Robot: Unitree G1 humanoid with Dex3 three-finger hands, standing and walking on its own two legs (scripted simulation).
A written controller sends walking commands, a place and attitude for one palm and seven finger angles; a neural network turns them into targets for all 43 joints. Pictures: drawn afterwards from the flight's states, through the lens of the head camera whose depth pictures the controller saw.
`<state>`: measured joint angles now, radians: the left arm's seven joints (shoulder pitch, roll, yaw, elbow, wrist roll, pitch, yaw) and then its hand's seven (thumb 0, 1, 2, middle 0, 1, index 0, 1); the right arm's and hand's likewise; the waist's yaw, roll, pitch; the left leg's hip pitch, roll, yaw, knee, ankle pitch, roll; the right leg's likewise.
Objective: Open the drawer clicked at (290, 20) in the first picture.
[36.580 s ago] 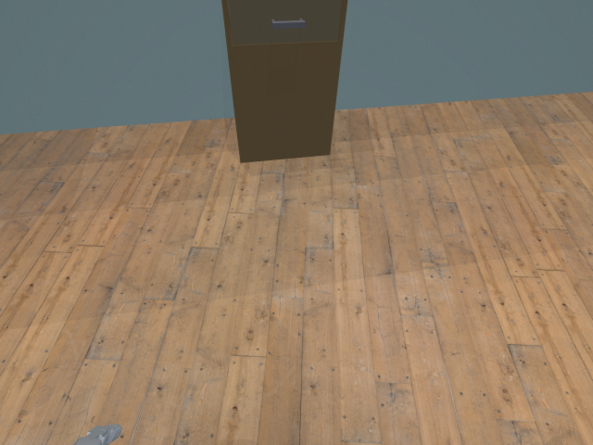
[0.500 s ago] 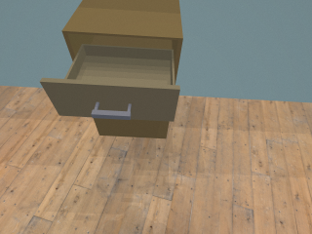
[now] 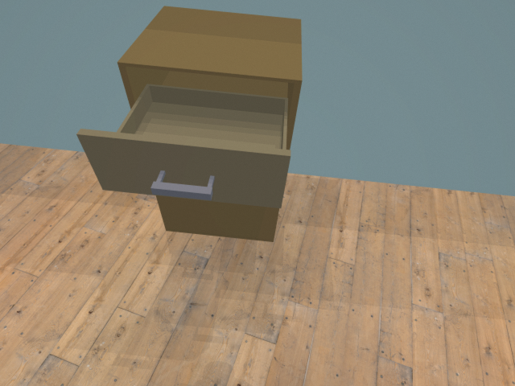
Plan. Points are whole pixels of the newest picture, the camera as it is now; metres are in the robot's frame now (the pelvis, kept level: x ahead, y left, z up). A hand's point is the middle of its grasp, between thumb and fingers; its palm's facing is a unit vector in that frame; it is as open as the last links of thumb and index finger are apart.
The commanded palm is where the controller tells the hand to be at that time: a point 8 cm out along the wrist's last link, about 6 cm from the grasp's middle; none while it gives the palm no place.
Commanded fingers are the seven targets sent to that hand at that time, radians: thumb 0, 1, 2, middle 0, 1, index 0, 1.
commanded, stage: come to a stop and stand still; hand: left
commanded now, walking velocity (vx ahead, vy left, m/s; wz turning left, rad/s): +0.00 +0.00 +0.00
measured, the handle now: (184, 184) +0.53 +0.20 -0.06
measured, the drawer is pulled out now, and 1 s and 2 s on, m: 0.30 0.30 0.30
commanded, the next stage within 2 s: look again from close up in 0.16 s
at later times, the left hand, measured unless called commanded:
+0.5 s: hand out of the picture -0.01 +0.19 -0.17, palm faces +0.03 -0.97 -0.23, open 7.4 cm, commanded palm none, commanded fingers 0.00 0.90 0.90 -0.20 -0.30 -0.20 -0.30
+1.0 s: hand out of the picture +0.12 +0.20 -0.10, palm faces -0.04 -0.86 -0.50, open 7.4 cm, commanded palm +0.11 +0.23 -0.05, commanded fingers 0.00 0.71 0.82 -0.21 -0.42 -0.21 -0.42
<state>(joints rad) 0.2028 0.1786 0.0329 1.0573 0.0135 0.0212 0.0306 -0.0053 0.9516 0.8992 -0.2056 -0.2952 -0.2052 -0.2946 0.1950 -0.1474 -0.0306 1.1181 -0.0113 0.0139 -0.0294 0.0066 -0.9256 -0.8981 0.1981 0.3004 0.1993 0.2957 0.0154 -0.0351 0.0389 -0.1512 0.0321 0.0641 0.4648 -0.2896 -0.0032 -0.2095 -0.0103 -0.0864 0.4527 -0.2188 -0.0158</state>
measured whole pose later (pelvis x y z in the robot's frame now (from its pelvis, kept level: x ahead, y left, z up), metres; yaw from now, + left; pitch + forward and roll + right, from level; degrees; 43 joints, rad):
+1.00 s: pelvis +0.00 +0.00 +0.00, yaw -1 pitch +0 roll +1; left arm 0.42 0.22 -0.07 0.35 0.20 0.04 0.17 0.02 0.90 0.89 -0.21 -0.32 -0.21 -0.31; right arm 0.32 -0.22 0.00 0.93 0.04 -0.21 -0.08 0.02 -0.92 -0.90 0.20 0.30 0.20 0.30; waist 0.03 0.03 0.00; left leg -0.18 0.01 0.09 0.49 -0.30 0.00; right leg -0.28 -0.03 -0.06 0.55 -0.26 -0.02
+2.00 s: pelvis +0.00 +0.01 -0.02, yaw -1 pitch +7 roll +0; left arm 0.15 0.40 -0.01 0.01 0.99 -0.01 0.34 -0.01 -0.24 0.41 -0.31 -1.02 -0.31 -1.02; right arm 0.14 -0.27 -0.06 0.61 -0.03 0.08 -0.01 0.02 -0.91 -0.90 0.20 0.30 0.20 0.30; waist 0.05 0.06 -0.06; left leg -0.41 0.01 0.09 0.69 -0.39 0.02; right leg -0.49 -0.04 -0.05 0.70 -0.33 -0.01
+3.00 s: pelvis +0.01 +0.00 +0.00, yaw +0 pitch +4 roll +1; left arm -0.12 0.45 -0.08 0.14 0.94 -0.02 0.08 -0.01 -0.49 0.30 -0.32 -1.20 -0.32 -1.20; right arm 0.13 -0.26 -0.02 0.63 0.01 0.10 -0.02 0.01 -0.91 -0.90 0.20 0.30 0.20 0.30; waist 0.07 0.07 -0.01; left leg -0.26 0.01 0.06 0.48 -0.29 0.01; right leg -0.34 -0.04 -0.07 0.52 -0.25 -0.02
